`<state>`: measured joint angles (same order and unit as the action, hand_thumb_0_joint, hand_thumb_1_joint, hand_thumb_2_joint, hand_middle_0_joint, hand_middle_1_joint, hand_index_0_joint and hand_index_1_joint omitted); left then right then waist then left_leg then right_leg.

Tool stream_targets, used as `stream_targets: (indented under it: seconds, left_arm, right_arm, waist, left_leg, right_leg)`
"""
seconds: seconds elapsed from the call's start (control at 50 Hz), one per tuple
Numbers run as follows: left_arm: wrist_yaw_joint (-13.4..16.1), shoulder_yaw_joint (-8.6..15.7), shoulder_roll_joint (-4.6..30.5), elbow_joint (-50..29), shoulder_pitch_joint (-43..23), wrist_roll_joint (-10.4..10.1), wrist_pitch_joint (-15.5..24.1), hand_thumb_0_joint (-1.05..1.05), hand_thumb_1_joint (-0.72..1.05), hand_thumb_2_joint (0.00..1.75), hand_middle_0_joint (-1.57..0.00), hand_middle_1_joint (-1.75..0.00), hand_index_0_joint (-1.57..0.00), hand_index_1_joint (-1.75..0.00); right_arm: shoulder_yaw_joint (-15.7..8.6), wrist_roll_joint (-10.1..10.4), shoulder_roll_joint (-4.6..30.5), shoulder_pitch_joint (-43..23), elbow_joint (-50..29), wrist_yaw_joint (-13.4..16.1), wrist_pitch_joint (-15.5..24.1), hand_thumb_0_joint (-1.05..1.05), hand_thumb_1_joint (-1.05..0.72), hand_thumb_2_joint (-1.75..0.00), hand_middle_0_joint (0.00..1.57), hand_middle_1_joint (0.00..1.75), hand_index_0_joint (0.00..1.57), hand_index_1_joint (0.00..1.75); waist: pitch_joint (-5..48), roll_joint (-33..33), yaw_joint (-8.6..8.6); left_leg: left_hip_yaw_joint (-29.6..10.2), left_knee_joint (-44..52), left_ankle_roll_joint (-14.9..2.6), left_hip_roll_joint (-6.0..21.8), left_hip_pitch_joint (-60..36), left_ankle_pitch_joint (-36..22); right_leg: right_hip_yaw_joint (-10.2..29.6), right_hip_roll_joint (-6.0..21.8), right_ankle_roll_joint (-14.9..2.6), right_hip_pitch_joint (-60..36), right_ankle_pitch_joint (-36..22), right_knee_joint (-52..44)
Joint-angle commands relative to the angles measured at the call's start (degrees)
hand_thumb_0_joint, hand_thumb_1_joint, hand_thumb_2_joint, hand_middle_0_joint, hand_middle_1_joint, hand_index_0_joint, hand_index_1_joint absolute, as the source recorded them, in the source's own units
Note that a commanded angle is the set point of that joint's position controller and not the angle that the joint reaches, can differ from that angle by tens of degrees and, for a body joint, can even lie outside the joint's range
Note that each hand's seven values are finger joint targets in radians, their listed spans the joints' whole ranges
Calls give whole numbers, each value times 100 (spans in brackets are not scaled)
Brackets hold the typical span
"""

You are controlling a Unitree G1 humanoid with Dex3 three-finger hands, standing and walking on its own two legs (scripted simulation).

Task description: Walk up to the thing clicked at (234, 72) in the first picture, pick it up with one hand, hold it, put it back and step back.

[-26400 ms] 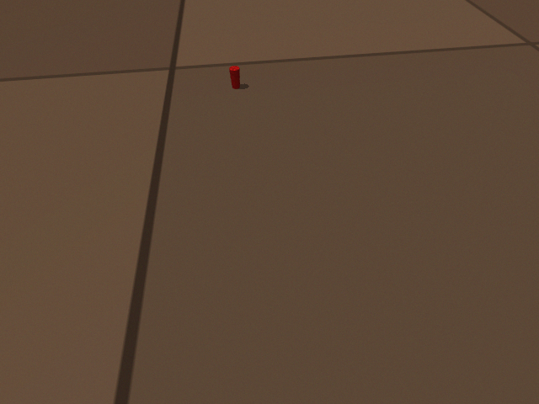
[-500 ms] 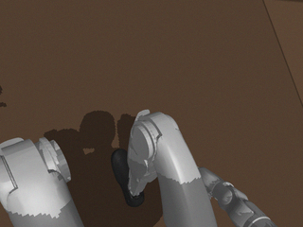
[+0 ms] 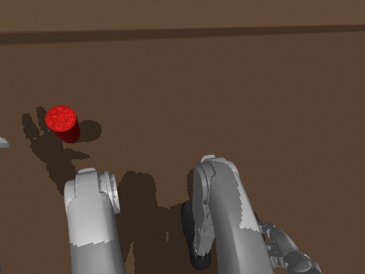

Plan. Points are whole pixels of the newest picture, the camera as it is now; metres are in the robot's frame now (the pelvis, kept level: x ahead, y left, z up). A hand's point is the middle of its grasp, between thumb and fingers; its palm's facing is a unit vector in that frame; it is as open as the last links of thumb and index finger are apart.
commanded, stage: home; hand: left
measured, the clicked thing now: (66, 127) +0.47 +0.26 -0.27
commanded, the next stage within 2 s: none
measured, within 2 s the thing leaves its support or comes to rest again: neither
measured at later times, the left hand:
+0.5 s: hand out of the picture +0.29 +0.29 +0.12, palm faces +0.25 -0.87 -0.43, open 17.2 cm
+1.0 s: hand out of the picture +0.24 +0.22 +0.31, palm faces +0.29 -0.90 -0.31, open 17.4 cm
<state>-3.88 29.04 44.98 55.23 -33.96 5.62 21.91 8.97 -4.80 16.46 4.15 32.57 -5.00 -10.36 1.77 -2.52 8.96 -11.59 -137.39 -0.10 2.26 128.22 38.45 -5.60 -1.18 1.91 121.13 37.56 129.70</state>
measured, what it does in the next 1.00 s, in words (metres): rises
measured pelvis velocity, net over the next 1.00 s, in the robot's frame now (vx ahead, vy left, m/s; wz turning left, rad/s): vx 0.09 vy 0.00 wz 0.18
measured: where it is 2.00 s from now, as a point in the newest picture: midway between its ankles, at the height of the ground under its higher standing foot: (155, 258)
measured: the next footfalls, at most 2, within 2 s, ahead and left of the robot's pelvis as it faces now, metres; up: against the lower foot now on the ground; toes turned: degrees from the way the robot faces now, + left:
none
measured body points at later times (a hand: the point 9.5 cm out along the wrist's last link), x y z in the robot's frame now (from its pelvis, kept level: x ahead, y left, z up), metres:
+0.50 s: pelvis +0.04 -0.02 +0.22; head +0.19 +0.03 +0.64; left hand +0.27 +0.33 +0.15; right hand +0.27 -0.24 +0.11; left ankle +0.08 +0.13 -0.31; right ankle +0.12 -0.14 -0.31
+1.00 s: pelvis +0.09 +0.00 +0.36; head +0.12 +0.01 +0.81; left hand +0.22 +0.26 +0.33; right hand +0.28 -0.22 +0.29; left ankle +0.08 +0.13 -0.31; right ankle +0.12 -0.14 -0.31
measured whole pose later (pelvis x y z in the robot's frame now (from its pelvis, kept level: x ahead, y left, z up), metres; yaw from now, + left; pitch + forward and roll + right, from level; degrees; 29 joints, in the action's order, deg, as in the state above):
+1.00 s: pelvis +0.09 +0.00 +0.36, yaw +10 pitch +11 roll -2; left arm 10.7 -0.2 12.4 -0.3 25.5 -1.7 -16.9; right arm 1.3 2.3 11.7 17.0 26.5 10.9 2.2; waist 9.7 2.8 2.5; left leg -1.9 -60.4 1.2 3.3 43.3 28.6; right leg -2.6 1.2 1.5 40.1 28.2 57.0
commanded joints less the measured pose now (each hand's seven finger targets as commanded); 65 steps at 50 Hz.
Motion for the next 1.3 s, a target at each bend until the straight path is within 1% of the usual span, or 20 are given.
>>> stream_targets:
  seconds: [0.0, 0.04, 0.06, 0.08, 0.12, 0.14, 0.2, 0.28, 0.32, 0.4, 0.46, 0.58, 0.64, 0.72, 0.78, 0.9, 1.02, 1.12, 1.22, 1.28]
  left_arm:
    - [63, -590, 77, -1584, 200, -137, -433, 0, -51, 8, -6, -6, -6, -6]
    - [175, -518, 324, -2493, 246, -182, -750, 0, -52, 8, -6, -6, -5, -6]
    - [228, -486, 342, -2792, 380, -219, -892, 0, -53, 7, -5, -6, -5, -6]
    - [303, -384, 582, -3490, 219, -237, -969, 0, -53, 7, -5, -6, -5, -6]
    - [398, -532, 234, -3492, 1068, -274, -1251, 0, -49, 9, -6, -6, -6, -6]
    - [447, -615, 146, -3727, 1156, -290, -1376, 0, -47, 10, -6, -7, -6, -7]
    - [648, -473, 305, -4356, 1145, -286, -1584, 0, -47, 10, -6, -7, -6, -7]
    - [853, -704, -207, -4374, 1904, -323, -1859, 0, -50, 9, -6, -6, -5, -6]
    - [927, -909, -542, -4340, 2162, -366, -1976, 0, -50, 9, -6, -6, -5, -6]
    - [1031, -1319, -1178, -4080, 2750, -420, -2220, 0, -51, 8, -5, -6, -5, -6]
    - [1081, -1504, -1398, -4126, 3049, -430, -2397, 0, -54, 6, -5, -5, -5, -6]
    - [1286, -1678, -1633, -4564, 3750, -524, -2813, 0, -53, 7, -5, -5, -5, -6]
    - [1385, -1876, -1883, -4875, 4115, -554, -3024, 0, -54, 6, -5, -5, -5, -6]
    - [1471, -2144, -2166, -5343, 4510, -592, -3277, 0, -57, 4, -5, -5, -5, -5]
    - [1510, -2362, -2410, -5676, 5006, -625, -3453, 0, -54, 6, -5, -5, -5, -6]
    - [1534, -2585, -2593, -6605, 5697, -677, -3676, 0, -55, 6, -5, -5, -5, -5]
    - [1417, -2702, -2751, -6837, 6058, -649, -3677, 0, -55, 6, -5, -5, -5, -5]
    - [1318, -2686, -2790, -6765, 6029, -608, -3607, 0, -55, 5, -5, -5, -5, -5]
    - [1299, -2597, -2647, -7127, 5755, -577, -3512, 0, -55, 6, -5, -5, -5, -5]
    - [1298, -2645, -2696, -6922, 5910, -580, -3543, 0, -54, 6, -5, -6, -5, -6]
  right_arm:
    - [-1018, 294, 1437, 594, -421, 138, 15, 0, -90, -90, 20, 30, 20, 30]
    - [-1195, 439, 1390, 643, -537, 226, 35, 0, -90, -90, 20, 30, 20, 30]
    - [-1247, 497, 1354, 682, -576, 261, 17, 0, -90, -90, 20, 30, 20, 30]
    - [-1270, 536, 1289, 768, -589, 296, 2, 0, -90, -90, 20, 30, 20, 30]
    - [-1298, 634, 1182, 685, -736, 382, 44, 0, -90, -90, 20, 30, 20, 30]
    - [-1295, 670, 1122, 614, -823, 450, 89, 0, -90, -90, 20, 30, 20, 30]
    - [-1316, 721, 1019, 619, -845, 638, 205, 0, -90, -90, 20, 30, 20, 30]
    - [-1277, 730, 787, 580, -887, 843, 396, 0, -90, -90, 20, 30, 20, 30]
    - [-1278, 733, 701, 623, -883, 937, 498, 0, -90, -90, 20, 30, 20, 30]
    - [-1245, 718, 584, 685, -846, 1059, 710, 0, -90, -90, 20, 30, 20, 30]
    - [-1250, 725, 554, 798, -847, 1101, 828, 0, -89, -90, 20, 30, 20, 30]
    - [-1190, 755, 453, 834, -988, 1237, 1019, 0, -90, -90, 20, 30, 20, 30]
    - [-1152, 760, 385, 854, -1038, 1333, 1115, 0, -90, -90, 20, 30, 20, 30]
    - [-1111, 742, 313, 926, -1098, 1472, 1229, 0, -90, -90, 20, 30, 20, 30]
    - [-1105, 717, 275, 944, -1216, 1549, 1310, 0, -90, -90, 20, 30, 20, 30]
    - [-1051, 703, 189, 877, -1489, 1676, 1521, 0, -90, -90, 20, 30, 20, 30]
    - [-1035, 629, 184, 826, -1523, 1668, 1693, 0, -90, -90, 20, 30, 20, 30]
    - [-1029, 587, 199, 847, -1522, 1643, 1830, 0, -90, -90, 20, 30, 20, 30]
    - [-1031, 540, 182, 891, -1448, 1650, 1928, 0, -90, -90, 20, 30, 20, 30]
    - [-1003, 535, 164, 873, -1389, 1658, 1973, 0, -90, -90, 20, 30, 20, 30]
  waist:
    - [3731, 2075, -236]
    - [3986, 1561, -330]
    - [4055, 1276, -330]
    - [4296, 1198, -402]
    - [4190, 921, -451]
    - [4133, 876, -446]
    - [4185, 1144, -584]
    - [3912, 1208, -623]
    - [3870, 1052, -588]
    - [3276, 858, -515]
    - [3275, 720, -531]
    - [3029, 636, -689]
    - [2836, 668, -643]
    - [2426, 702, -641]
    - [1995, 758, -633]
    - [1432, 569, -700]
    - [797, 423, -715]
    - [690, 400, -661]
    - [1253, 590, -687]
    - [1190, 552, -681]
  left_leg:
    - [432, 2685, 28, 40, -3540, -367]
    - [522, 2913, -75, 20, -3490, -46]
    - [585, 2974, -121, -9, -3417, -18]
    - [659, 3073, -140, -28, -3508, -125]
    - [646, 3425, -159, -14, -3765, -21]
    - [654, 3611, -173, -14, -3852, 92]
    - [646, 4152, -138, -3, -4496, 224]
    - [762, 4697, -114, -6, -5137, -95]
    - [908, 4814, -127, -34, -5398, -546]
    - [978, 5329, -129, -44, -5862, -987]
    - [1011, 5676, -137, -44, -6395, -1603]
    - [1075, 6576, -94, -75, -7373, -2009]
    - [1082, 6969, -66, -78, -7883, -2372]
    - [1115, 7525, -36, -101, -8484, -2544]
    - [1119, 8029, -7, -116, -8818, -2330]
    - [1113, 8630, -30, -139, -9146, -1963]
    - [940, 9117, 16, -74, -9254, -1684]
    - [968, 9198, 26, -86, -9366, -1665]
    - [1081, 9013, 34, -138, -9729, -2293]
    - [1107, 8965, 27, -158, -9777, -2478]
  right_leg:
    - [-348, -156, -458, -1027, -488, -1473]
    - [-203, -166, -416, -1541, -295, -2003]
    - [-130, -155, -378, -1883, -265, -2274]
    - [-46, -148, -354, -2268, -336, -2459]
    - [19, -125, -332, -2572, -230, -2774]
    - [61, -110, -330, -2735, -133, -2969]
    - [198, -51, -338, -3125, -46, -3335]
    - [320, -20, -342, -3734, -238, -3921]
    - [400, -8, -334, -4210, -587, -4287]
    - [388, 27, -310, -4899, -1016, -4945]
    - [412, 53, -280, -5628, -1652, -5352]
    - [443, 92, -249, -6827, -2041, -6265]
    - [402, 79, -239, -7313, -2430, -6602]
    - [375, 86, -221, -7789, -2577, -7141]
    - [293, 63, -231, -8040, -2315, -7560]
    - [169, 13, -210, -8478, -1971, -8134]
    - [33, -45, -211, -8501, -1638, -8356]
    - [59, -41, -209, -8600, -1595, -8433]
    - [155, -4, -212, -8899, -2135, -8423]
    - [169, 6, -184, -8971, -2346, -8456]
